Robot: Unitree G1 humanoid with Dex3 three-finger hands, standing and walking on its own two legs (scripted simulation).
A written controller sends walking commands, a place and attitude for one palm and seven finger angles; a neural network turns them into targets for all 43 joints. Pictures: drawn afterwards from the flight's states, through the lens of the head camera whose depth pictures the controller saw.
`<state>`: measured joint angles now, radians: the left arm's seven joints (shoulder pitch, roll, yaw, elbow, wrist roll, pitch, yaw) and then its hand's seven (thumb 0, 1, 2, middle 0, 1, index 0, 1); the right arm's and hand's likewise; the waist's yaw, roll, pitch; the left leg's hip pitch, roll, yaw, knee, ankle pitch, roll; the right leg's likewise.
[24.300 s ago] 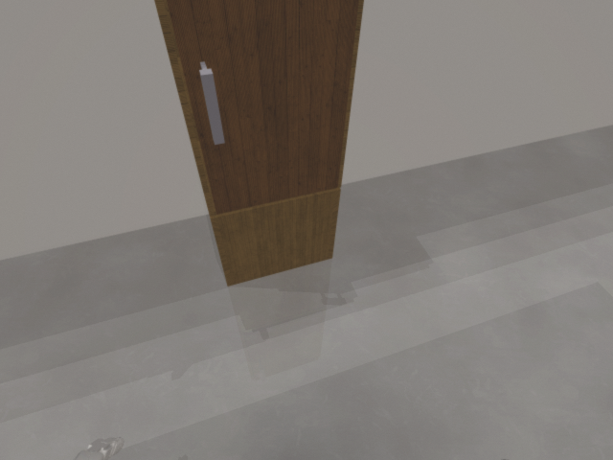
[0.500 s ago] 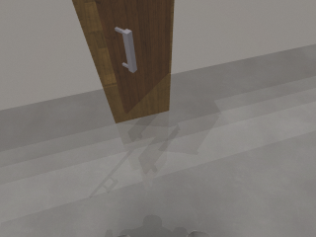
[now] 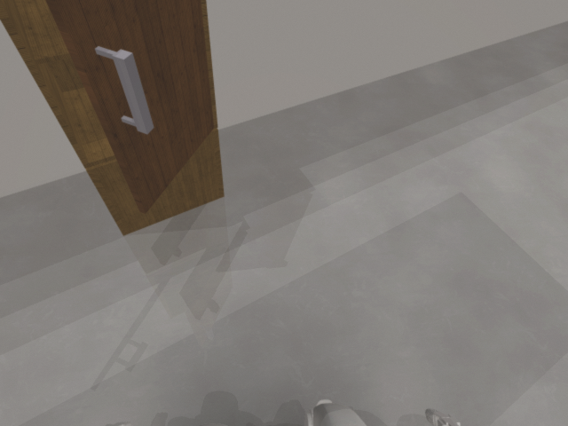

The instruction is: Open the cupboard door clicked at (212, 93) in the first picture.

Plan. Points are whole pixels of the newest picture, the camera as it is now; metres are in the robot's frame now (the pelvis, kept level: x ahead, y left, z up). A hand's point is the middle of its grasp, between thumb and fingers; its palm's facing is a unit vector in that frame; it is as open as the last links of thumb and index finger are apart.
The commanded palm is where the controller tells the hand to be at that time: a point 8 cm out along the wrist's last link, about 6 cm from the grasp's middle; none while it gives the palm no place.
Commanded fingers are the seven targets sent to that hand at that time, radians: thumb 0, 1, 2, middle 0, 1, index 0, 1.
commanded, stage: walk to a spot facing it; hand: left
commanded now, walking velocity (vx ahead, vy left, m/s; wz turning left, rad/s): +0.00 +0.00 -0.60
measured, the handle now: (125, 92) +0.65 +0.38 +0.03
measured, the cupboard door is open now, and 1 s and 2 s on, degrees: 38 38 38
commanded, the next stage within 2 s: none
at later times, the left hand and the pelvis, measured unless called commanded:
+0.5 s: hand (206, 416) +0.14 +0.12 -0.15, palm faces -0.28 -0.92 -0.26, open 7.4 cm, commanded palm none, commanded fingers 0.00 0.90 0.90 -0.20 -0.30 -0.20 -0.30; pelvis +0.03 -0.06 +0.01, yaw -18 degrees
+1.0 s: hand (286, 272) +0.40 +0.02 -0.15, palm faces -0.58 -0.79 -0.20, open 7.4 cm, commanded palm none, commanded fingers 0.00 0.90 0.90 -0.20 -0.30 -0.20 -0.30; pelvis +0.20 -0.09 +0.01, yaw -36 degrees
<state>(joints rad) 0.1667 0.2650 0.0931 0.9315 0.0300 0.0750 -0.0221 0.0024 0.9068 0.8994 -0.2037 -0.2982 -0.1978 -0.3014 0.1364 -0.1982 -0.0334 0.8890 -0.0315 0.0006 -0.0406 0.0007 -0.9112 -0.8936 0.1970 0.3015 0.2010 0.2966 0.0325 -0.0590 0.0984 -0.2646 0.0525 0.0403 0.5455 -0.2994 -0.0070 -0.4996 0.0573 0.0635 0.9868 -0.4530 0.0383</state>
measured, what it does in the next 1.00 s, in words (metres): walks ahead, turning right: right foot, then left foot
